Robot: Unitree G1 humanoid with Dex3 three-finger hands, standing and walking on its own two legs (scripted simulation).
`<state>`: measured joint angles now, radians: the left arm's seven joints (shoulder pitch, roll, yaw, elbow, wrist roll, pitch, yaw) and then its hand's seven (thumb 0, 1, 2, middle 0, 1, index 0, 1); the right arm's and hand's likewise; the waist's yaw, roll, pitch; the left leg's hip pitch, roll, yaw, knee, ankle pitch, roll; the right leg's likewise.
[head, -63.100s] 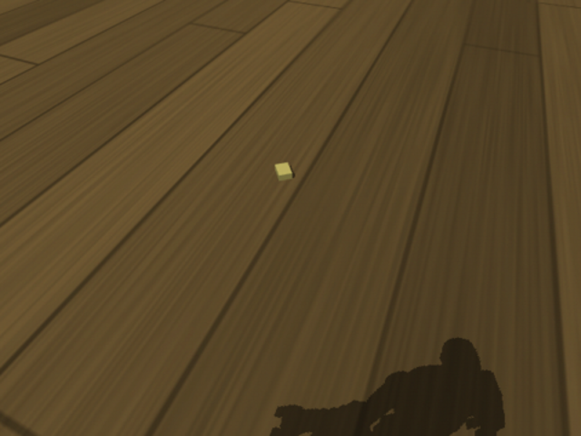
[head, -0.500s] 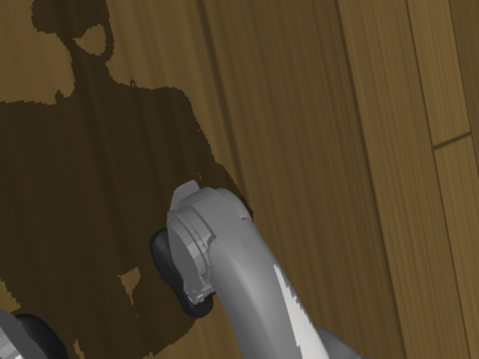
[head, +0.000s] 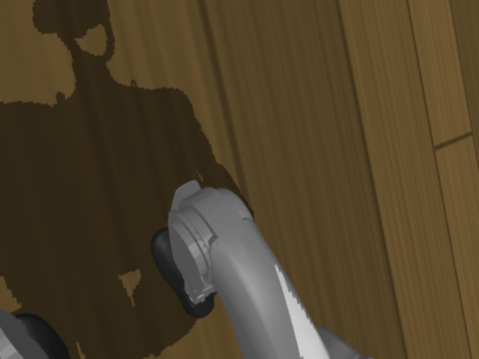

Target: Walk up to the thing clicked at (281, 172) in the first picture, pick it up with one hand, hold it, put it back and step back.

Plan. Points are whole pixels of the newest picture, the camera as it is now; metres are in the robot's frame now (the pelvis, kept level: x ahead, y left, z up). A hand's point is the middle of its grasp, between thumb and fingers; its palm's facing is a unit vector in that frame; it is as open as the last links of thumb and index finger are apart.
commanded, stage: close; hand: left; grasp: from above
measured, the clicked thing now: out of the picture +0.49 +0.38 -0.30
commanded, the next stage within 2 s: settle in 0.72 s
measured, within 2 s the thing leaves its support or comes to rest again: leaves its support in 1.14 s
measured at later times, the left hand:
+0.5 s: hand out of the picture +0.48 +0.37 -0.26, palm faces -0.35 -0.25 -0.90, open 11.5 cm
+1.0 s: hand out of the picture +0.48 +0.37 -0.25, palm faces -0.34 -0.25 -0.91, open 11.2 cm
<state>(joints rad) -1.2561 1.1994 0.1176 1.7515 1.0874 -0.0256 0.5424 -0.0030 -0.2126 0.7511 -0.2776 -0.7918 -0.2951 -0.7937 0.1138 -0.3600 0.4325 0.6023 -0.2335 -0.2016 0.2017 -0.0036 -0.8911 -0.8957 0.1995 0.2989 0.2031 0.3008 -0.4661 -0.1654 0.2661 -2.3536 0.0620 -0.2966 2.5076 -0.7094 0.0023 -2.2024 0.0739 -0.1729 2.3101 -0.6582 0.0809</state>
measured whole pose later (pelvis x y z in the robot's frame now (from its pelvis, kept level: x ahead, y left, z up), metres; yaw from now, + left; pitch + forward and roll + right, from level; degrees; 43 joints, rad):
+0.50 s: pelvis +0.00 +0.00 +0.00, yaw +0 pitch +29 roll -16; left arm -1.25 1.20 0.11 1.75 1.08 -0.03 0.54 0.00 -0.04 0.56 -0.43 -0.61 -0.45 -0.61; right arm 0.11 -0.36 0.44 0.61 -0.24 -0.19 0.20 0.00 -0.89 -0.89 0.20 0.30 0.20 0.30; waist -0.46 -0.16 0.26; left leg -2.35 0.06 -0.30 2.51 -0.71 0.00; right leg -2.20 0.07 -0.18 2.31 -0.66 0.08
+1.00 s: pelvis +0.00 +0.00 +0.00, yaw +0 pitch +29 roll -16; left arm -1.26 1.19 0.12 1.73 1.08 -0.02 0.53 0.00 0.00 0.38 -0.57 -0.43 -0.59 -0.43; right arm 0.11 -0.36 0.43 0.61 -0.24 -0.19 0.19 0.00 -0.90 -0.90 0.20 0.30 0.20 0.30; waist -0.46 -0.16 0.26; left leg -2.35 0.06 -0.30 2.50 -0.71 0.00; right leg -2.20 0.07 -0.17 2.31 -0.66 0.08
